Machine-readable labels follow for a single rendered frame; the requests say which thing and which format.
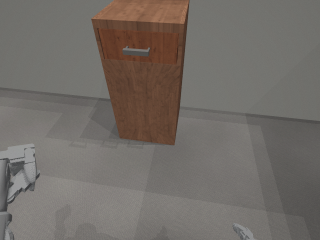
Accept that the robot right hand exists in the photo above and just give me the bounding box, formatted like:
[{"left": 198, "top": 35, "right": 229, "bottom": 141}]
[{"left": 232, "top": 223, "right": 257, "bottom": 240}]

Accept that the handle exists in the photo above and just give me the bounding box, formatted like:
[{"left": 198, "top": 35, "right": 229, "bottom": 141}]
[{"left": 122, "top": 46, "right": 151, "bottom": 57}]

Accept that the left robot forearm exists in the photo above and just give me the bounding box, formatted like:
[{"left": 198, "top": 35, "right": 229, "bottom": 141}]
[{"left": 0, "top": 211, "right": 14, "bottom": 240}]

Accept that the drawer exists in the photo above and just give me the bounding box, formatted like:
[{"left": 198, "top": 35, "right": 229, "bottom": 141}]
[{"left": 98, "top": 28, "right": 179, "bottom": 65}]

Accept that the robot left hand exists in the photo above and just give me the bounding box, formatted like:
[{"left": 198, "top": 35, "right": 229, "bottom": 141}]
[{"left": 0, "top": 143, "right": 40, "bottom": 212}]

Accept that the cabinet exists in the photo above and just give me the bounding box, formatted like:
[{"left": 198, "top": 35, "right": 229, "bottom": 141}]
[{"left": 91, "top": 0, "right": 190, "bottom": 145}]

